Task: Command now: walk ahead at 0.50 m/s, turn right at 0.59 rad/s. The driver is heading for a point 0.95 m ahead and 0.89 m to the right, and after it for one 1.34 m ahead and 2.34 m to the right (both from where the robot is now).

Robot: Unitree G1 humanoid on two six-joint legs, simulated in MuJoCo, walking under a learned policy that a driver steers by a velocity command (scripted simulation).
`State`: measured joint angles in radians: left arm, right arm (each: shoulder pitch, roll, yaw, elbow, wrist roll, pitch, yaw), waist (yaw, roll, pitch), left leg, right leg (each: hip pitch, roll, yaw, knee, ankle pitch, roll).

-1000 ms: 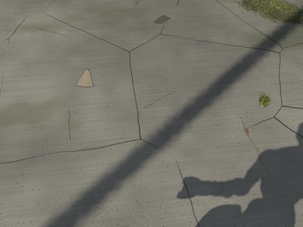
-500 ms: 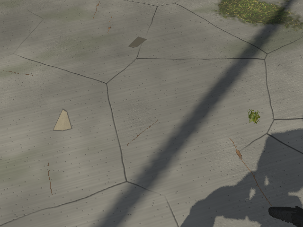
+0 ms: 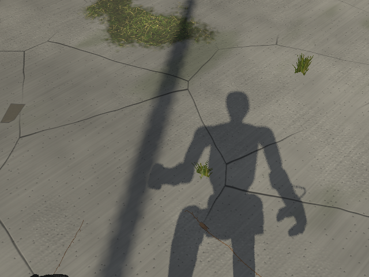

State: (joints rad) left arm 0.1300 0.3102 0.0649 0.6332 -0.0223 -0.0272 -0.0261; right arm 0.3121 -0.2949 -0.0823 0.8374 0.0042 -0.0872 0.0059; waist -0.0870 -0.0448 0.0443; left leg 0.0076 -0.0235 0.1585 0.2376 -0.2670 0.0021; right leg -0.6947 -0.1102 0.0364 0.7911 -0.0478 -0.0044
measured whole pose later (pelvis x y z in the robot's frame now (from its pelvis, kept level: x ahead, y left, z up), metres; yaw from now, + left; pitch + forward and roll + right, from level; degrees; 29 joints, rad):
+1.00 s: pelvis +0.55 -0.12 +0.00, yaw -36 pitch +1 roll +2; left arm 0.13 0.30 0.06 0.60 -0.02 -0.02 -0.03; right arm 0.33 -0.30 -0.07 0.85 0.00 -0.08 0.00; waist -0.10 -0.04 0.05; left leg 0.03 -0.01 0.18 0.25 -0.29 0.00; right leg -0.68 -0.10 0.03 0.76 -0.03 -0.01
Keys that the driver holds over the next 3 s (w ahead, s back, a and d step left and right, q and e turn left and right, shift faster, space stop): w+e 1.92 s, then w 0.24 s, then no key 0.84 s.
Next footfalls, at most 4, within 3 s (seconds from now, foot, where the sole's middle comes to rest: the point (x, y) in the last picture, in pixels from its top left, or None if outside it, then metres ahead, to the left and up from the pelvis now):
0.14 right None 0.26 -0.14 -0.78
0.62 left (179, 246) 0.57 0.00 -0.78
1.12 right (274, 210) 0.68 -0.37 -0.78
1.60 left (270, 140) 1.02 -0.44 -0.78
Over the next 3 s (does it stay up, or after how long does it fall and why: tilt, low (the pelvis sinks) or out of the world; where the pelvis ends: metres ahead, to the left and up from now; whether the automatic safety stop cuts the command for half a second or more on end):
stays up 1.01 -0.85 -0.01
